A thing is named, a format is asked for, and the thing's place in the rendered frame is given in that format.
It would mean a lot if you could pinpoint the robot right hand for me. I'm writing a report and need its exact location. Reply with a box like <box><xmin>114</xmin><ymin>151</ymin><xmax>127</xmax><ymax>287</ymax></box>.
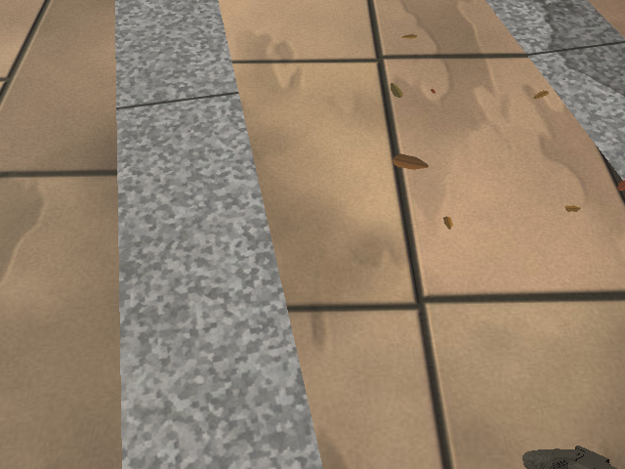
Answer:
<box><xmin>522</xmin><ymin>446</ymin><xmax>617</xmax><ymax>469</ymax></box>

